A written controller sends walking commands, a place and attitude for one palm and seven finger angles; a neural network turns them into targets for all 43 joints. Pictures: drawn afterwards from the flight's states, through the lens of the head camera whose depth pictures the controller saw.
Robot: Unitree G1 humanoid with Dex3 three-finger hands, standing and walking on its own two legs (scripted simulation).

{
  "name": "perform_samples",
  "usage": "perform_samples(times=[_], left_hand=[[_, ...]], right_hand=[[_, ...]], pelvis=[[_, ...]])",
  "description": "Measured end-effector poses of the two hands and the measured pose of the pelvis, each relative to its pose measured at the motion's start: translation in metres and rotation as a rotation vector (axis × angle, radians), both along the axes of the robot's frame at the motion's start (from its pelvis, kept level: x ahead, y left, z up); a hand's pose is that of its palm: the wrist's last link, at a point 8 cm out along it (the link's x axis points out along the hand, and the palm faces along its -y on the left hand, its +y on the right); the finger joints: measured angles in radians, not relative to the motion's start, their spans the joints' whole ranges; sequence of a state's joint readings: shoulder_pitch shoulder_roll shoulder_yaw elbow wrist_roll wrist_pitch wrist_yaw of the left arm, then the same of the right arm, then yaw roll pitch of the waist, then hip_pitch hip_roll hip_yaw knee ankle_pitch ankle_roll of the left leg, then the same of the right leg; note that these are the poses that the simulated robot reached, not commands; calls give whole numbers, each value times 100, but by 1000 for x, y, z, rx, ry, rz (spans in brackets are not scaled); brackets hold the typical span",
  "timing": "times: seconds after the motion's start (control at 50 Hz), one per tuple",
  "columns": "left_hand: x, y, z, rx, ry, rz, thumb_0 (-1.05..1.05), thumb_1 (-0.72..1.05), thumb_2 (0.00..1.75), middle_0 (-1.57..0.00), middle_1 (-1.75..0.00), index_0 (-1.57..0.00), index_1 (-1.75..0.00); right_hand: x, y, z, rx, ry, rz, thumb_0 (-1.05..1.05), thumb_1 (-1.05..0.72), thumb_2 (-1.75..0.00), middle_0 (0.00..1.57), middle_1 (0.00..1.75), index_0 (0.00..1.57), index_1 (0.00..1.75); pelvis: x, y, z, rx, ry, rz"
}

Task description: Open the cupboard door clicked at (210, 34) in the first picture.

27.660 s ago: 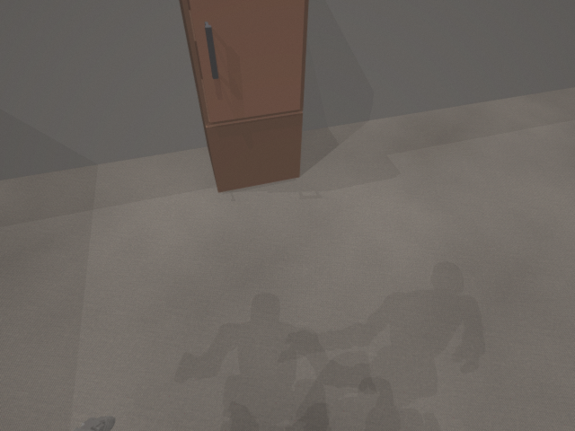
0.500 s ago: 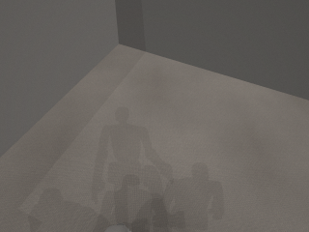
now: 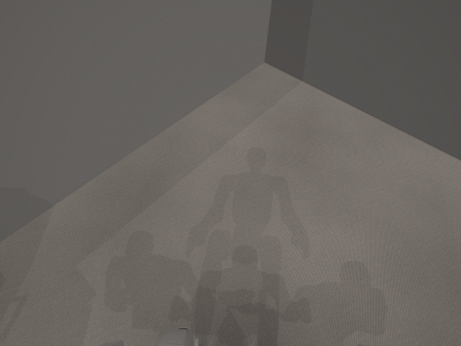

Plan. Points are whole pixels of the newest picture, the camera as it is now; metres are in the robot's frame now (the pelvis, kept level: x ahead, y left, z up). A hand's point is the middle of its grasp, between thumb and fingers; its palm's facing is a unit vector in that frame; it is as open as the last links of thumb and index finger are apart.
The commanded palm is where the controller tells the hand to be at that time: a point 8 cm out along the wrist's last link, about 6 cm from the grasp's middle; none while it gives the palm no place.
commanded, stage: turn to face it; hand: left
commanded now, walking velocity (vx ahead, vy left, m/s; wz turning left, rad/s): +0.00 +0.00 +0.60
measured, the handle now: out of the picture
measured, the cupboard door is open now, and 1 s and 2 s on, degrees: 44 44 44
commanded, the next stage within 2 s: none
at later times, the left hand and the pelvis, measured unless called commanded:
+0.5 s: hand out of the picture +0.08 +0.18 -0.16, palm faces +0.29 -0.91 -0.30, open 7.4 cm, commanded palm none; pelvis +0.04 -0.05 -0.01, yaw +18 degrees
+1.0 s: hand out of the picture +0.04 +0.17 -0.16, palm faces +0.58 -0.76 -0.29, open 7.4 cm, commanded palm none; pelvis +0.07 -0.07 -0.01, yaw +36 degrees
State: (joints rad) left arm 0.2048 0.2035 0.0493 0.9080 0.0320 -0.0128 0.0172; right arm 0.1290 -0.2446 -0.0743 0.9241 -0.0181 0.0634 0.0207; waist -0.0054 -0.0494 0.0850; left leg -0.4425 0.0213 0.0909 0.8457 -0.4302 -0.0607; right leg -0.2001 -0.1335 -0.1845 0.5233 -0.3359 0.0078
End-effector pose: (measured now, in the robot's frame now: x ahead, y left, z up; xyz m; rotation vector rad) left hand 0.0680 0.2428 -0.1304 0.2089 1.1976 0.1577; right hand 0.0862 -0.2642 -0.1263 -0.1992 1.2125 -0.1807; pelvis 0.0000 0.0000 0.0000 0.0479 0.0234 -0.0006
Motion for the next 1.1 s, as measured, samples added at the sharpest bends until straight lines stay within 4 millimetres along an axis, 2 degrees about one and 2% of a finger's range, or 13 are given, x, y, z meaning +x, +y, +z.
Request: perform_samples(times=[0.1, 0.14, 0.26, 0.4, 0.46, 0.56, 0.66, 0.74, 0.78, 0.88, 0.96, 1.04, 1.1], left_hand=[[-26, 17, -24, -20, 72, 91, 0, 90, 90, -20, -30, -21, -30], [-31, 25, -29, -8, 100, 120, 1, 90, 90, -20, -30, -21, -30], [-17, 28, -13, 18, 50, 190, 1, 91, 90, -19, -30, -20, -30], [2, 6, 3, 69, -60, 224, 1, 91, 90, -19, -30, -20, -30], [-5, -9, 6, 82, -61, 255, 0, 91, 90, -19, -30, -20, -30], [-24, -33, 8, 40, -17, 325, 0, 90, 90, -20, -30, -20, -30], [-48, -44, -5, -17, 7, 410, 0, 90, 90, -20, -30, -21, -30], [-72, -38, -27, -44, 33, 492, 0, 90, 90, -20, -30, -21, -30], [-80, -34, -29, -36, 58, 522, 1, 90, 90, -20, -30, -21, -30], [-79, -28, -14, -2, 29, 583, 1, 91, 90, -20, -30, -20, -30], [-71, -31, 0, 37, -21, 609, 1, 91, 90, -19, -30, -20, -30], [-68, -44, 5, 96, -63, 636, 1, 91, 90, -19, -30, -20, -30], [-76, -62, 11, 97, -51, 674, 0, 91, 90, -19, -30, -20, -30]], right_hand=[[62, 14, -1, -37, -90, 126, 1, -91, -90, 20, 30, 20, 30], [75, 19, 0, -43, -109, 160, 1, -91, -90, 20, 30, 20, 30], [82, 22, 2, -38, -56, 224, 1, -90, -90, 20, 30, 20, 30], [90, 1, -21, 18, 12, 256, 1, -90, -90, 20, 30, 21, 30], [102, -8, -27, 24, 31, 275, 1, -90, -90, 20, 30, 21, 30], [125, -7, -14, 25, 37, 324, 1, -91, -90, 20, 30, 20, 30], [153, 15, -3, 11, 15, 424, 1, -91, -90, 20, 30, 20, 30], [176, 37, -6, -13, -46, 512, 1, -91, -90, 20, 30, 20, 30], [180, 43, -4, -23, -54, 544, 1, -91, -90, 20, 30, 20, 30], [182, 43, 1, -34, -19, 599, 1, -90, -90, 20, 30, 21, 30], [188, 34, -5, -20, 16, 626, 1, -90, -90, 20, 30, 21, 30], [207, 24, -22, 2, 31, 647, 1, -90, -90, 20, 30, 21, 30], [222, 25, -21, 2, 37, 678, 1, -90, -90, 20, 30, 21, 30]], pelvis=[[15, 9, -17, -32, 4, 64], [17, 8, -19, -31, 1, 87], [24, -5, -9, -49, 0, 153], [39, -37, -15, -37, 6, 240], [41, -45, -15, -32, -6, 282], [50, -50, -4, -14, -11, 350], [55, -48, -3, -10, -9, 421], [55, -39, -19, -35, -7, 481], [56, -41, -18, -33, -8, 501], [60, -51, -7, -49, -10, 560], [68, -63, -6, -55, -14, 607], [80, -79, -15, -37, -9, 654], [82, -84, -11, -26, -27, 702]])
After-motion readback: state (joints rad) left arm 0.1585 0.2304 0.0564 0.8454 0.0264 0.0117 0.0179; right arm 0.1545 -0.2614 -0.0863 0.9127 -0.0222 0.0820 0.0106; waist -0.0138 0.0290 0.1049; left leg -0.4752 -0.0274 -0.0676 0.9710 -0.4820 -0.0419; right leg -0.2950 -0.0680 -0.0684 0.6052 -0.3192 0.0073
